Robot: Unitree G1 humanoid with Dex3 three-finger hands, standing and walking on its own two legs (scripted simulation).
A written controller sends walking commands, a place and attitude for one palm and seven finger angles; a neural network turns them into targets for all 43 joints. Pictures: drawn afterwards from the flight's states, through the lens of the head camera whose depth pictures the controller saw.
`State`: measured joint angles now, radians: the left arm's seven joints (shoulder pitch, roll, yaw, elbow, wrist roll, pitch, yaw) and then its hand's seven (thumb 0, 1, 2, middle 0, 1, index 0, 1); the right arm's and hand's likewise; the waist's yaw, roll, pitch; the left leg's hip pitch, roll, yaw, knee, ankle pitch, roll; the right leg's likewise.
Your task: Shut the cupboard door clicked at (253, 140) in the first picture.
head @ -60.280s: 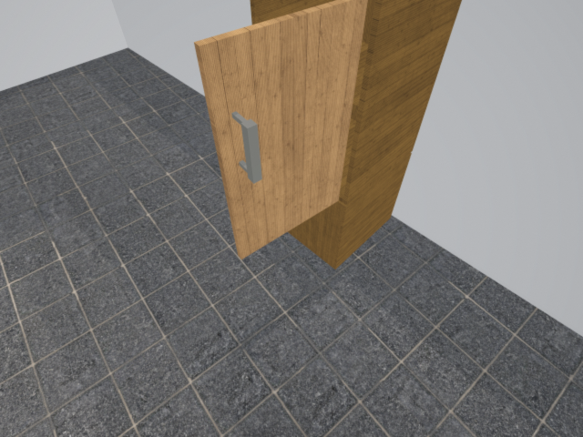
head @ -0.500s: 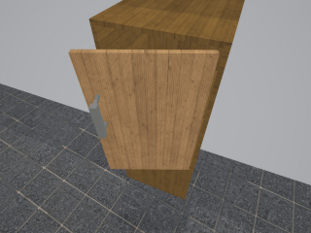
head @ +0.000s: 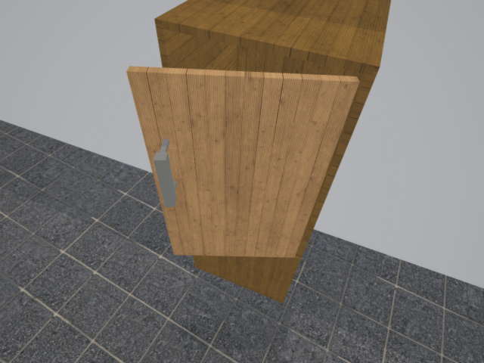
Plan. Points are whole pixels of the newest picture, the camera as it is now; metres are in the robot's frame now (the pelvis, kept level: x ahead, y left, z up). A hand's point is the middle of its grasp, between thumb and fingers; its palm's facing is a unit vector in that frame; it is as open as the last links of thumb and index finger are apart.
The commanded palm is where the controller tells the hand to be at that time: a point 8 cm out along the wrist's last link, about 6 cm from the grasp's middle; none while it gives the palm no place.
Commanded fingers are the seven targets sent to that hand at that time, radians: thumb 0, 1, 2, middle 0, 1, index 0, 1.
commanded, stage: come to a stop and stand still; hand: left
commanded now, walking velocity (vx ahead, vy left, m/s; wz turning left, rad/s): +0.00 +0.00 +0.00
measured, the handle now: (168, 173) +0.45 +0.18 +0.05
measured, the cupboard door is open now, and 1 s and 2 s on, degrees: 22 22 22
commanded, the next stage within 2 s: look again from close up in 0.60 s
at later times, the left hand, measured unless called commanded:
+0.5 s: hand out of the picture -0.01 +0.18 -0.18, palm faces +0.03 -0.99 -0.15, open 7.4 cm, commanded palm none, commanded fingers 0.00 0.90 0.90 -0.20 -0.30 -0.20 -0.30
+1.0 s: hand out of the picture +0.01 +0.16 -0.18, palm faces +0.03 -0.99 -0.14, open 7.4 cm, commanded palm none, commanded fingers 0.00 0.90 0.90 -0.20 -0.30 -0.20 -0.30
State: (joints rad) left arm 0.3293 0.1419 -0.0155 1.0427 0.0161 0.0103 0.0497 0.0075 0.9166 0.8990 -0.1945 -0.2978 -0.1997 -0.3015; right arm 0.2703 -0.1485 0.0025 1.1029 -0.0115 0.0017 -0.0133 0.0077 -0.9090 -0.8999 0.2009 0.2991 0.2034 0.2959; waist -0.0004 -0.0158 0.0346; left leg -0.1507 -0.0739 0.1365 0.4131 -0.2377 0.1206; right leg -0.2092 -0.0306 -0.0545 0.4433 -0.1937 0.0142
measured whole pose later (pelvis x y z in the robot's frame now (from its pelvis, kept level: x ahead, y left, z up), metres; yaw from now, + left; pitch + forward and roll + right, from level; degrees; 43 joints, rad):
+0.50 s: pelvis +0.01 +0.03 +0.00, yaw -1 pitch -2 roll -1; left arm 0.35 0.11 -0.01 1.11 0.02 0.01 0.06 0.01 0.91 0.90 -0.19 -0.30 -0.20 -0.30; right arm 0.29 -0.11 -0.01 1.15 -0.01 -0.01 -0.03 0.01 -0.91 -0.90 0.20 0.30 0.20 0.30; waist 0.00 -0.03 0.03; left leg -0.11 -0.12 0.16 0.35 -0.23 0.15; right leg -0.21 -0.07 -0.02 0.46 -0.22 0.04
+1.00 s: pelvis +0.03 +0.02 +0.00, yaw -1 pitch -2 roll +0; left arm 0.33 0.09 0.00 1.11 0.01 0.01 0.07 0.01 0.91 0.90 -0.19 -0.30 -0.20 -0.30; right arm 0.32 -0.09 -0.01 1.18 -0.01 -0.02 -0.04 0.00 -0.90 -0.90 0.20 0.30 0.20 0.30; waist -0.01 -0.02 0.04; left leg -0.09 -0.11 0.16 0.36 -0.26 0.14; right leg -0.19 -0.06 -0.02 0.46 -0.25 0.05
